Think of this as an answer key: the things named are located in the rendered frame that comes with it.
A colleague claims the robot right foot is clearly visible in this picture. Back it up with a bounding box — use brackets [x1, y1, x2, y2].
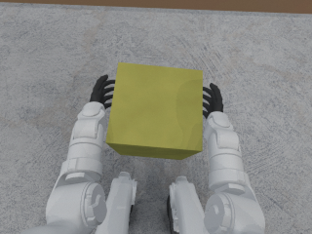
[167, 195, 179, 234]

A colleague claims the right robot shin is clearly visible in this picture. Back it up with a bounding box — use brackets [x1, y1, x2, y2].
[172, 176, 195, 232]

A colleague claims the carton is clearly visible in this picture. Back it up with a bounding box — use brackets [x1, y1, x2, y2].
[105, 62, 203, 160]

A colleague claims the robot left forearm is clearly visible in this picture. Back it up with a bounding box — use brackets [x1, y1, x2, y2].
[45, 101, 107, 221]

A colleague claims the left robot hand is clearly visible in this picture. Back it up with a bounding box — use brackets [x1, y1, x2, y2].
[90, 74, 116, 109]

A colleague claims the right robot hand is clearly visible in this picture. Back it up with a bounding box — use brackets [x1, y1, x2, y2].
[203, 83, 223, 120]

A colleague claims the robot right forearm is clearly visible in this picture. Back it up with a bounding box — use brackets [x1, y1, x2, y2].
[203, 111, 265, 222]

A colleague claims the right robot upper arm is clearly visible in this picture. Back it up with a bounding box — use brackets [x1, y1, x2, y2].
[203, 191, 265, 234]

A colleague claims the left robot upper arm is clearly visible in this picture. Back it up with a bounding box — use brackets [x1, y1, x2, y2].
[20, 181, 107, 234]

